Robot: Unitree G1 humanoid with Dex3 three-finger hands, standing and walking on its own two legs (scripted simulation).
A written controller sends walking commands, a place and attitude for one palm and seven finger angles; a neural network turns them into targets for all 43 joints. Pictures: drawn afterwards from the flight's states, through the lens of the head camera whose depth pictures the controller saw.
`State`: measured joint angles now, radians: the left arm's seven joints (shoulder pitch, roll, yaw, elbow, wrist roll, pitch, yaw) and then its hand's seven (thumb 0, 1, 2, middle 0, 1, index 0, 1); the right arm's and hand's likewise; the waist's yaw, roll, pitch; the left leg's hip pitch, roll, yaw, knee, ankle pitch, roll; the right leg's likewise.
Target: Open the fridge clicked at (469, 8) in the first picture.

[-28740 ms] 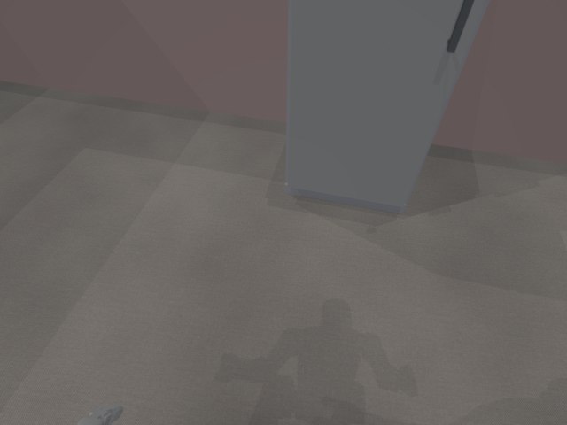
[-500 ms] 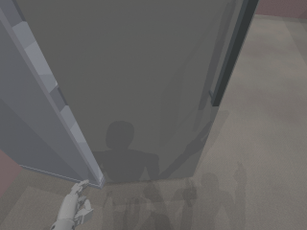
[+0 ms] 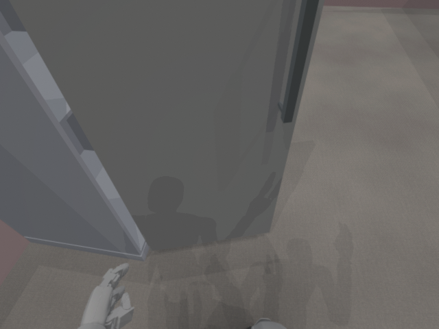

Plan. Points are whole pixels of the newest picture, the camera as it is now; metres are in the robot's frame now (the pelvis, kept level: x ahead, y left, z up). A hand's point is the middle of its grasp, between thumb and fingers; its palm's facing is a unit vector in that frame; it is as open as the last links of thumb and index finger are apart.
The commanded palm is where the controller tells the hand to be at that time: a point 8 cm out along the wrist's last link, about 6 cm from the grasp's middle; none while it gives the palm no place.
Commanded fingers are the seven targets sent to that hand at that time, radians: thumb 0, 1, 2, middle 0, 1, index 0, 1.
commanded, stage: step back with the hand held close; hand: right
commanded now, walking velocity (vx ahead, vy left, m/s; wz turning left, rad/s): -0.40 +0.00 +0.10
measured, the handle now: (296, 45) +0.58 -0.13 +0.23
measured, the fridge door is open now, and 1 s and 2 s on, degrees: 71 71 71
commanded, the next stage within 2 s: stop stepping back and stand still in 0.54 s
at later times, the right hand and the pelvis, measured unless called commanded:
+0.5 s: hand out of the picture +0.15 -0.26 +0.19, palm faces +0.32 +0.87 -0.38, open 7.5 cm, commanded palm +0.10 -0.31 +0.19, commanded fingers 0.00 -0.90 -0.90 0.20 0.30 0.20 0.30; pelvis -0.09 -0.03 +0.01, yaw +10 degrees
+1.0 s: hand out of the picture +0.03 -0.33 +0.17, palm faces +0.44 +0.85 -0.28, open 7.4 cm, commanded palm -0.03 -0.37 +0.19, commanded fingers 0.00 -0.90 -0.90 0.20 0.30 0.20 0.30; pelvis -0.20 -0.08 +0.01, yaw +6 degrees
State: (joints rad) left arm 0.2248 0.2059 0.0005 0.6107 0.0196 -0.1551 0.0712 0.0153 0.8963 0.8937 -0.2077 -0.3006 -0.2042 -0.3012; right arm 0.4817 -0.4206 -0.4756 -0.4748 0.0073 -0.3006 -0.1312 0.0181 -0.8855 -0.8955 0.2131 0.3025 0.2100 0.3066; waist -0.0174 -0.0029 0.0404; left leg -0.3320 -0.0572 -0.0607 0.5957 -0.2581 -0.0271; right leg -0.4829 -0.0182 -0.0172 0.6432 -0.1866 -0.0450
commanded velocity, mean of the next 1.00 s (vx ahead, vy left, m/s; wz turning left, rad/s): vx -0.15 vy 0.01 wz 0.00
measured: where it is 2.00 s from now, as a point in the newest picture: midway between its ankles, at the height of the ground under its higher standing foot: outside the picture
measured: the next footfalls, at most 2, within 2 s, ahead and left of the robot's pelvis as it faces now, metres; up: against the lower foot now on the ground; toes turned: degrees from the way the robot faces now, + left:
left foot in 0.42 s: -0.17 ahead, +0.11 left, +0.00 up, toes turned +7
right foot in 0.52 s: +0.09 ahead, -0.08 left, +0.00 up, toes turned +6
